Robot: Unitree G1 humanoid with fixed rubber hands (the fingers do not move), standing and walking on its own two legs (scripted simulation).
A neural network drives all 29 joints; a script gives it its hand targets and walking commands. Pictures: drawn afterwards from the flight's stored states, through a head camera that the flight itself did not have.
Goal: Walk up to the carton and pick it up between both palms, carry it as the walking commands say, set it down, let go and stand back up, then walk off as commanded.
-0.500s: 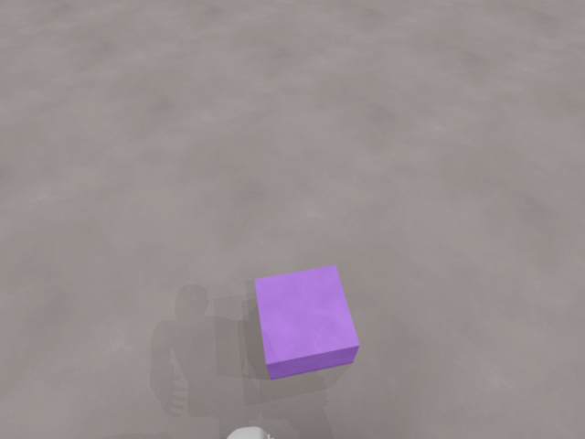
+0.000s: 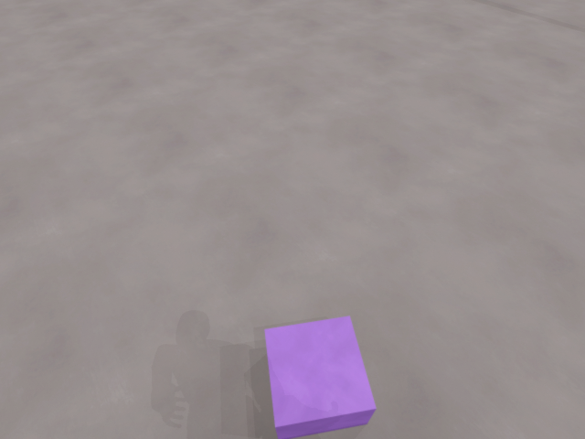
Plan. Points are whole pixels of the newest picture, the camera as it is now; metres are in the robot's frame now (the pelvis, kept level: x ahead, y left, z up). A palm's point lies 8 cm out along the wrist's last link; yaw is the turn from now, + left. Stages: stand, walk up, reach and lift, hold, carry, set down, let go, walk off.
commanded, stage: walk up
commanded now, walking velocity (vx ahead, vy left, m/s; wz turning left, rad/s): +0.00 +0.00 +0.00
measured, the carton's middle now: (315, 376) +0.44 -0.02 -0.68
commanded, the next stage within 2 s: none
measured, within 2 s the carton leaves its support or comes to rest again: neither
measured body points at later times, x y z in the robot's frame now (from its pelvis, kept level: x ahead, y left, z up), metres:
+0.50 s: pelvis +0.01 -0.01 +0.00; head +0.02 -0.01 +0.45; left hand +0.07 +0.24 -0.14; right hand +0.06 -0.23 -0.16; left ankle +0.00 +0.09 -0.73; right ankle -0.02 -0.11 -0.73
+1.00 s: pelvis -0.01 +0.04 +0.00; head +0.02 +0.06 +0.45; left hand +0.02 +0.28 -0.17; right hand +0.05 -0.20 -0.15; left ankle +0.00 +0.13 -0.73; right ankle -0.03 -0.08 -0.69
